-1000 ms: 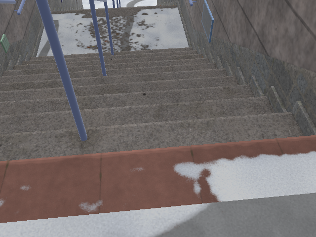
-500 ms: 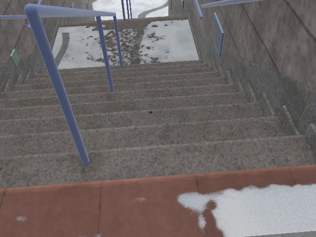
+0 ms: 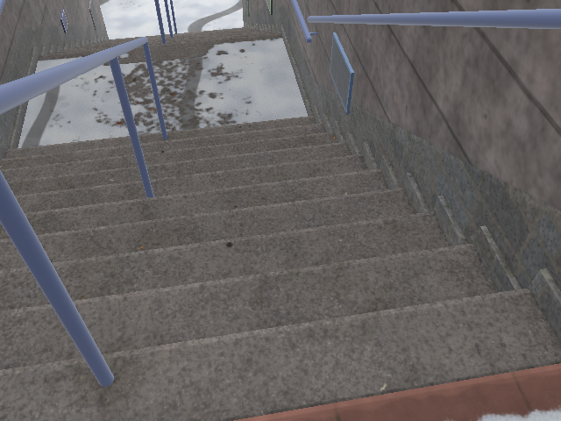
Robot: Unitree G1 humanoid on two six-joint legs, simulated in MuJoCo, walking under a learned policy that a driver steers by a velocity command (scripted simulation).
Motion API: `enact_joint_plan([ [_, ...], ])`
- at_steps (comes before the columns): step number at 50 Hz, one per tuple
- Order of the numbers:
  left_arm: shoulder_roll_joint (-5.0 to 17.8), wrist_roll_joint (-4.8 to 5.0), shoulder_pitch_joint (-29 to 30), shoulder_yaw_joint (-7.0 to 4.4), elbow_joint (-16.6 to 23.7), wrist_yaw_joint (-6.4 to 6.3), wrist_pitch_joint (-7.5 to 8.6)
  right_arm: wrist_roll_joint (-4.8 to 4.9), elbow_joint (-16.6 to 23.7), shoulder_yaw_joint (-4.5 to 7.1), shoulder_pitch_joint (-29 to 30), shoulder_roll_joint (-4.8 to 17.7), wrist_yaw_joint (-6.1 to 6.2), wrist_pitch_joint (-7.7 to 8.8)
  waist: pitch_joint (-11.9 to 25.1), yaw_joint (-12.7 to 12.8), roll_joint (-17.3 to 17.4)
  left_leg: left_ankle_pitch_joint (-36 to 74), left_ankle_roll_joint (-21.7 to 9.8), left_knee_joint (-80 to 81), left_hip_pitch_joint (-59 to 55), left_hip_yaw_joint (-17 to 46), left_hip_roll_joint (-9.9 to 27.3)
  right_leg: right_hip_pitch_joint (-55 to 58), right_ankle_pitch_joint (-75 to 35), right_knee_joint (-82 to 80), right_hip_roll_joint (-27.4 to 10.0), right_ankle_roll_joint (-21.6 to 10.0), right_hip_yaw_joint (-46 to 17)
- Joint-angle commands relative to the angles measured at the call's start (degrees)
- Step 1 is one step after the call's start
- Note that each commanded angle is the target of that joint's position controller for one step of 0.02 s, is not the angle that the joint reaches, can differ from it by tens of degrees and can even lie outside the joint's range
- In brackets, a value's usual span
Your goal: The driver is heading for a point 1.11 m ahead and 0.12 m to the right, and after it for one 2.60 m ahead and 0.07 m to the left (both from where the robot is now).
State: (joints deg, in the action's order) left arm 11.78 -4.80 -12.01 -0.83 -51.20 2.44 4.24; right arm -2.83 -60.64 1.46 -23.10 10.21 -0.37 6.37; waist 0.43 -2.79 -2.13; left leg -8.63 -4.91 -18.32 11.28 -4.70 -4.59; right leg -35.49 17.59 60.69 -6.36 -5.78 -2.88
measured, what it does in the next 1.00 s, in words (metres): walks ahead: right foot, then left foot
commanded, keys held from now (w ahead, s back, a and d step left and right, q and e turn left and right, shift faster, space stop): w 1.00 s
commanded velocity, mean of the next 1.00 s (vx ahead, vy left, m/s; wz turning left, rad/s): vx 0.50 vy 0.00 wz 0.00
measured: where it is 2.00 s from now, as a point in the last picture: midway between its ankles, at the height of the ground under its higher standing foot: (261, 312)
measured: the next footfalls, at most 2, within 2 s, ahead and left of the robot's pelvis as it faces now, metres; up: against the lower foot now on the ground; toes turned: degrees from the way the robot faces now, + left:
right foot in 0.28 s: +0.33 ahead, -0.16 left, +0.00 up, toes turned -1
left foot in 0.82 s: +0.48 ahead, +0.07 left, +0.00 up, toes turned +4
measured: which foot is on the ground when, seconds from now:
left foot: down 0.00-0.28, up 0.30-0.80, down 0.82-1.00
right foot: up 0.00-0.26, down 0.28-0.84, up 0.86-1.00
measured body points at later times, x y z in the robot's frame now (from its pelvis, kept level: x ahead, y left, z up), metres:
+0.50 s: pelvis +0.27 -0.08 +0.01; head +0.28 -0.08 +0.46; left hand +0.25 +0.17 -0.14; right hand +0.36 -0.31 -0.14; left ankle +0.30 +0.09 -0.67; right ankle +0.29 -0.15 -0.74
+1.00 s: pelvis +0.49 -0.02 -0.04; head +0.49 -0.02 +0.41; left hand +0.60 +0.22 -0.17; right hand +0.43 -0.24 -0.19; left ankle +0.44 +0.06 -0.74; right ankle +0.55 -0.16 -0.68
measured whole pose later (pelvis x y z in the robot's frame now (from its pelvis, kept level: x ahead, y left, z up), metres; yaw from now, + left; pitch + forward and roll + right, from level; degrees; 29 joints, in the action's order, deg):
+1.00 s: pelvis +0.49 -0.02 -0.04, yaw +1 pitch +4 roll +1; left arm 11.7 -5.5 -13.7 -2.0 -51.4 1.5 5.9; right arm -4.8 -58.8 1.3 -29.2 8.4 -0.6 6.1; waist 5.0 -2.9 -1.2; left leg -29.0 -4.1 -47.1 21.8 -4.9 -2.9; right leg -44.6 6.1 71.5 -2.3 -4.0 -3.3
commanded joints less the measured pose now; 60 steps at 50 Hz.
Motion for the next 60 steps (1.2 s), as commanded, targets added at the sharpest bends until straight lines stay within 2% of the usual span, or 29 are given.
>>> enact_joint_plan([
  [1, -1.4, 0.62, -3.6, 1.13, 1.3, 0.55, -0.99, -1.15, 5.9, -0.25, 6.9, 3.2, -1.36, 2.42, -3.2, 3.8, 4.0, 4.0, -10.8, 14.7, 17.1, 8.8, 13.5, 10.8, -12.6, -12.0, -0.4, 0.6, 3.5],
  [7, 2.1, 1.27, 8.6, 0.23, 4.7, -0.28, -2.10, -0.40, 1.3, -0.07, -6.8, 6.1, -2.81, 1.55, -2.1, -0.3, 5.5, 20.4, -10.8, 8.6, -8.7, 10.7, 18.7, 0.2, -18.9, -28.3, 1.1, 2.3, 1.7],
  [12, 4.2, 2.21, 12.1, -1.28, 5.2, -0.46, -0.79, -0.38, 0.7, 1.25, -6.5, 8.6, -2.25, -0.81, -1.6, 0.8, 5.8, 26.5, -7.4, 3.5, -16.8, 9.7, 19.3, 6.2, -16.7, -36.4, 4.2, 0.1, 4.0],
  [14, 8.8, 3.97, 1.8, -3.45, 1.8, -1.04, 1.17, -0.80, 0.8, 1.29, -6.4, 7.4, -1.93, -0.77, 6.1, 4.8, 4.2, 32.8, -1.8, -9.0, -7.1, 4.3, 12.6, 30.1, -26.0, -32.4, 4.8, -5.0, 4.2],
  [15, 11.3, 3.76, -10.8, -3.73, -0.8, -0.92, 1.35, -1.70, 1.9, -0.86, -12.6, 0.2, -1.84, 0.09, 21.2, 6.6, -8.0, 10.8, 3.4, -26.4, 11.3, 2.3, 4.8, 58.7, -26.4, -34.1, -7.9, -17.0, -13.6],
  [16, 10.3, 2.27, -23.5, -3.82, -5.1, -1.60, 1.30, -1.57, 2.6, -1.32, -8.7, -0.1, -2.81, 0.42, 21.6, 12.3, -9.7, -23.9, 3.8, -40.9, 25.9, 5.8, 0.4, 67.4, -17.9, -43.2, -16.2, -19.8, -32.6],
  [17, 9.8, 0.93, -22.1, -4.60, -6.7, -1.93, 2.19, -0.29, 4.9, 0.57, 1.2, 4.4, -2.59, 0.21, 7.9, 13.1, -3.7, -22.9, 0.8, -49.0, 34.2, 11.3, 4.0, 56.9, -5.0, -47.1, -13.7, -12.8, -29.0],
  [18, 8.4, 1.76, -13.8, -4.37, -5.0, -2.20, 2.54, -0.08, 4.8, 1.17, 3.1, 5.7, -1.41, 0.18, 0.3, 9.5, -2.1, -17.2, -0.2, -50.3, 33.5, 10.9, 7.7, 44.4, -2.4, -48.7, -12.1, -10.0, -22.1],
  [20, 0.9, 2.80, -8.6, -2.14, -4.0, -2.63, 2.15, -1.66, 4.5, 0.78, 2.4, 2.3, -0.06, -0.15, -0.2, 5.0, -2.3, -10.4, -0.9, -46.9, 26.3, 10.7, 11.1, 34.1, -10.2, -51.9, -8.9, -9.0, -14.7],
  [22, -0.5, 2.06, -9.0, -1.79, -3.6, -2.58, 2.45, -1.32, 4.8, 0.38, 3.0, -0.7, -0.70, -0.44, -0.7, 3.0, -0.9, -7.5, -0.1, -43.3, 23.8, 8.9, 11.4, 30.1, -16.7, -53.4, -6.8, -8.5, -9.1],
  [24, 0.4, 1.34, -11.0, -1.86, -4.1, -2.04, 3.31, -0.50, 5.4, 0.43, 5.7, -0.3, -1.68, -0.59, -1.5, 3.3, -1.3, -1.9, 1.1, -38.0, 24.6, 6.7, 11.0, 27.9, -22.4, -54.1, -5.7, -9.1, -5.3],
  [28, 1.5, 0.21, -16.7, -1.26, -6.8, 0.80, 3.29, -1.79, 8.7, 0.17, 12.6, -0.2, -2.94, -2.35, -1.7, 3.5, -1.7, 11.5, 2.3, -28.8, 21.8, 3.9, 10.2, 21.3, -30.7, -51.9, -4.1, -9.4, -1.0],
  [30, 2.0, -1.04, -17.0, -0.89, -7.0, 1.24, 3.14, -2.37, 7.9, 0.25, 8.4, 1.1, -4.03, -2.34, -1.5, 1.8, -1.2, 17.5, 2.4, -36.6, 19.0, 5.2, 10.0, 16.6, -30.8, -47.8, -4.4, -9.6, -0.3],
  [37, 1.2, -0.98, -25.8, -0.11, -12.3, -1.48, 3.68, -1.69, 14.1, 1.73, 15.1, 3.0, -1.29, -2.26, -2.4, 4.4, -1.4, -0.9, 2.0, -34.4, 29.3, 5.5, 10.1, 34.8, -37.3, -35.8, -8.9, -8.7, -4.6],
  [39, 3.0, -0.35, -21.5, -0.66, -10.8, -1.45, 3.78, -1.72, 14.0, 2.49, 11.1, 3.1, -1.10, -2.08, -1.9, 1.6, -1.2, -4.8, 1.0, -33.1, 14.2, 1.1, 7.2, 24.3, -44.7, -30.7, -6.7, -7.1, -0.9],
  [40, 5.0, -0.17, -17.7, -1.30, -9.5, -0.83, 3.75, -1.54, 10.9, 3.44, 1.5, 3.9, -1.07, -1.68, -0.8, -2.7, -0.1, -3.7, 0.5, -32.2, -1.0, -1.7, 4.4, 13.9, -47.1, -23.2, -4.0, -6.3, 1.7],
  [41, 7.6, 0.15, -12.8, -2.27, -7.6, 0.34, 3.81, -1.40, 5.5, 5.44, -14.1, 6.9, -0.78, -0.69, 1.3, -9.7, 4.7, -1.8, -0.6, -29.1, -17.4, -3.6, 1.3, 1.7, -42.4, -6.4, 1.3, -5.3, 3.9],
  [42, 5.5, -0.28, -12.0, -2.35, -6.1, 1.84, 3.98, -2.38, 2.3, 5.99, -25.0, 8.7, -0.08, -0.09, 6.0, -14.2, 18.6, 9.8, -8.9, -18.3, -26.3, 8.2, 9.1, -8.4, -3.8, 24.4, 10.1, -2.7, 6.9],
  [43, -5.1, 1.09, -17.0, -0.35, -2.9, 2.58, 5.15, -3.24, 3.8, 3.45, -23.7, 9.7, -1.32, 1.32, 11.6, -6.5, 19.0, 26.7, -22.1, -8.1, -26.9, 39.4, 23.6, -17.2, 19.0, 30.3, 16.6, -3.1, -5.3],
  [44, -2.5, 2.96, -5.3, -1.43, 2.7, 1.83, 5.24, -4.47, 4.0, 3.23, -14.5, 7.4, -1.68, 2.30, -3.8, -5.6, 6.7, 17.9, -22.0, -6.3, -13.8, 42.5, 29.2, -26.9, 11.9, 29.5, 12.6, -3.2, -11.3],
  [45, 0.1, 1.73, -2.7, -1.71, 3.5, 0.32, 3.90, -1.39, 4.4, 2.16, -7.0, 4.0, -1.89, 2.42, -3.7, -1.5, 3.3, 9.4, -19.4, -9.1, -6.2, 39.0, 28.8, -28.2, 6.0, 27.8, 6.5, -1.8, -8.5],
  [46, 1.2, 0.99, -5.4, -1.90, 2.3, -1.16, 2.53, -0.49, 5.6, 0.69, -2.8, 0.1, -1.69, 1.78, -0.9, 1.7, -1.2, 6.0, -17.9, -9.5, 1.0, 33.2, 26.4, -24.4, 1.6, 24.3, 3.5, -0.4, -6.4],
  [48, -4.5, -1.20, -11.0, 0.30, -0.2, -2.00, 0.61, -1.33, 8.5, -1.39, 4.9, -4.1, -0.55, 0.72, -3.3, 6.3, 2.2, 7.6, -11.5, -10.4, 20.7, 18.2, 17.2, -10.7, -11.8, 8.9, 0.0, 2.4, -2.9],
  [49, -5.8, -2.32, -14.5, 1.19, -1.4, -0.90, 0.67, -2.24, 8.3, -1.71, 4.4, -2.3, 0.42, 0.99, -2.5, 7.4, 4.6, 5.3, -9.6, -13.6, 28.1, 12.8, 12.7, -2.3, -22.2, 7.2, 1.0, 2.7, 0.8],
  [50, -4.0, -1.31, -14.9, 0.68, -2.0, -0.22, 1.49, -2.46, 7.4, -1.72, 0.8, -0.9, 0.96, 1.59, -1.2, 6.8, 4.0, 5.0, -8.8, -14.9, 32.7, 10.7, 11.5, 2.9, -25.5, 7.7, 2.6, 4.2, 4.3],
  [51, -2.2, -2.44, -9.6, 0.74, -0.6, 0.46, 2.47, -2.34, 6.7, -3.11, -3.7, -4.9, 2.75, 2.49, -0.9, 2.7, 0.1, -5.1, -5.6, -19.8, 26.5, 8.3, 7.8, -2.5, -43.5, -6.0, 0.1, 4.3, 1.1],
  [53, 0.8, -0.48, -0.9, 0.05, 1.7, 0.46, 2.41, -0.96, 5.6, -3.14, -9.0, -0.4, 3.66, 3.53, 0.4, -0.8, 3.5, -14.6, -3.1, -25.1, 31.4, 5.1, 4.8, 7.5, -55.2, -20.3, 3.0, 4.9, 6.9],
  [57, 1.1, -0.56, 8.7, 0.96, 6.9, 0.65, 0.07, -0.05, 2.5, -3.87, -15.0, 2.3, 0.06, 1.78, -5.4, -2.5, 4.7, -22.1, -9.2, -26.6, 25.8, 18.3, 12.1, 11.4, -36.2, -29.4, 3.3, 5.5, 5.8],
  [60, 3.5, -0.56, 5.0, 0.58, 6.0, -0.44, -0.09, 0.07, 1.5, -4.00, -14.4, 2.5, 0.19, 0.42, -7.3, -1.7, 2.9, -20.3, -8.9, -34.9, 14.9, 23.3, 12.6, 15.5, -31.0, -42.5, 1.4, 2.7, 2.9],
])
Velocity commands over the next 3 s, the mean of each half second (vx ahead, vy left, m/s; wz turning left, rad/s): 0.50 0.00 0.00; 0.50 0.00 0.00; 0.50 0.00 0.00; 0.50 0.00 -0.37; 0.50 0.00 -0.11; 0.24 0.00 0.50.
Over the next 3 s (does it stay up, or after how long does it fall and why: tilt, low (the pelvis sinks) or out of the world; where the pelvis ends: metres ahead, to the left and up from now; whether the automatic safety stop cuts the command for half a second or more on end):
stays up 1.34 0.01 -0.55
